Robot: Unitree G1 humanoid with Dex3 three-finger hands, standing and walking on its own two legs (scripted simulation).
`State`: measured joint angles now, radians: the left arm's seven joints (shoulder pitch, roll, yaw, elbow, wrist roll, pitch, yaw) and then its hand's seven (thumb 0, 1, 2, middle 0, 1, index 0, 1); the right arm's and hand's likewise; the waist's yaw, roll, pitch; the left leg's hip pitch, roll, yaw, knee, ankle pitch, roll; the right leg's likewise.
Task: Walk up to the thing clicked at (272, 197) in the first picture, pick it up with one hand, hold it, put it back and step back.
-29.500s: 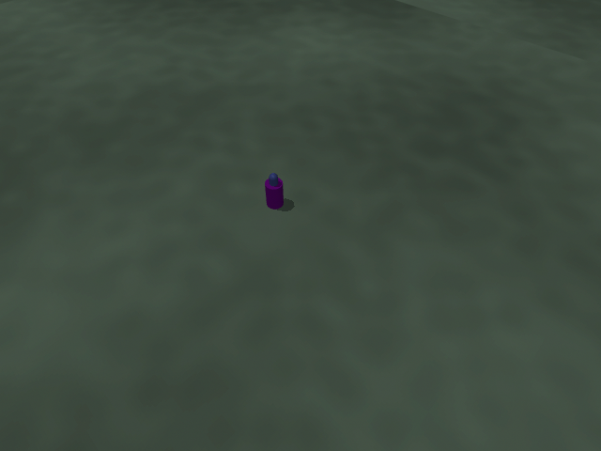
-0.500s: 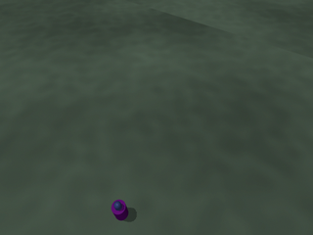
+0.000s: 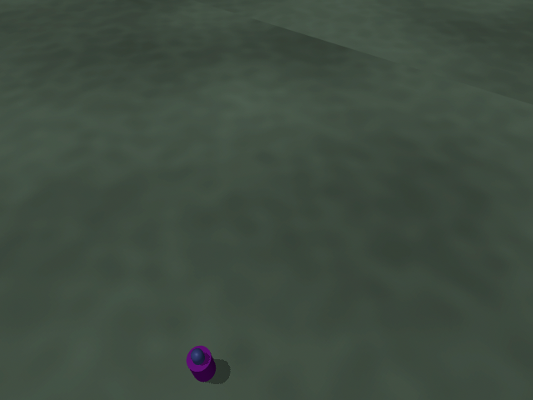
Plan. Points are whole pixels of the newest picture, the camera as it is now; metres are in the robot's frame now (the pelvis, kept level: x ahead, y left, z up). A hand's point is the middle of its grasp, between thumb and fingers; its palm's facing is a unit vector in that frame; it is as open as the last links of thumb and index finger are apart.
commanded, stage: stand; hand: left
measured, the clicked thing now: (200, 361) +0.38 +0.23 -0.69
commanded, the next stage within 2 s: step back in 0.28 s
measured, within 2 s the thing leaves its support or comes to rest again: neither
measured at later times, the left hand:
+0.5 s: hand out of the picture +0.07 +0.28 -0.16, palm faces -0.02 -0.92 -0.39, open 7.4 cm
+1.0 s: hand out of the picture +0.00 +0.28 -0.18, palm faces -0.12 -0.92 -0.38, open 7.4 cm
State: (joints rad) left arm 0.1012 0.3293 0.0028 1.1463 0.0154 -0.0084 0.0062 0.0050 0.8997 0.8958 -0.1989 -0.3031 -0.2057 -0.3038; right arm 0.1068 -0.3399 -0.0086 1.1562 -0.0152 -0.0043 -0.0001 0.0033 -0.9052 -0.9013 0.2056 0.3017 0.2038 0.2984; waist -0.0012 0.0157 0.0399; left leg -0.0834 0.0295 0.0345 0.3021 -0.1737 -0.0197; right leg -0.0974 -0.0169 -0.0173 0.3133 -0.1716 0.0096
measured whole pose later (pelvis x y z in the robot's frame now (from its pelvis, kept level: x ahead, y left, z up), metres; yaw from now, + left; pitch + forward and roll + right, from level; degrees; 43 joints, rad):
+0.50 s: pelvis -0.03 +0.01 -0.02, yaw -1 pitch -1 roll -1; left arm 0.07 0.38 0.05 1.01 0.01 0.03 0.00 0.01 0.90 0.90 -0.20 -0.30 -0.21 -0.30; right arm 0.08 -0.39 -0.05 1.04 0.00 0.04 0.01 0.00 -0.90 -0.90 0.21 0.30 0.20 0.30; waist 0.00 0.02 0.13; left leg -0.29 0.03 0.01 0.59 -0.27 0.02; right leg -0.27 -0.01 -0.01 0.51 -0.22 0.00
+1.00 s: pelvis -0.13 +0.03 -0.03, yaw -5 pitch -2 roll +0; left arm 0.12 0.38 0.07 0.87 0.02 0.06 0.01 0.01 0.90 0.90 -0.20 -0.30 -0.21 -0.30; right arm 0.13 -0.36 -0.04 0.86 -0.02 0.03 -0.01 0.00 -0.90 -0.90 0.21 0.30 0.21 0.30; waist -0.01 -0.01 0.19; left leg -0.38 0.02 0.07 0.67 -0.26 0.04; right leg -0.28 0.03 0.08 0.74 -0.44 0.00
